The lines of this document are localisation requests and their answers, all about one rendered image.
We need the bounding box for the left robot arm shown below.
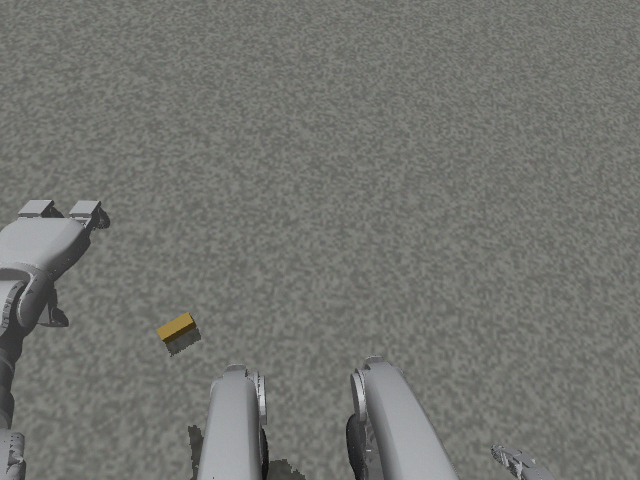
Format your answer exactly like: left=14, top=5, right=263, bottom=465
left=0, top=262, right=53, bottom=480

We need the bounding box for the right robot hand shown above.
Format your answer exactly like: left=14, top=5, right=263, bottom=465
left=491, top=445, right=556, bottom=480

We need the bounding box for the left robot hand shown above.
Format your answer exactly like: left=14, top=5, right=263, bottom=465
left=0, top=200, right=110, bottom=327

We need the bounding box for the small box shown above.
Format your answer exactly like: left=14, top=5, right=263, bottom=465
left=157, top=312, right=197, bottom=344

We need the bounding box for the right robot foot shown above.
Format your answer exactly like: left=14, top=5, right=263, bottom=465
left=346, top=414, right=364, bottom=480

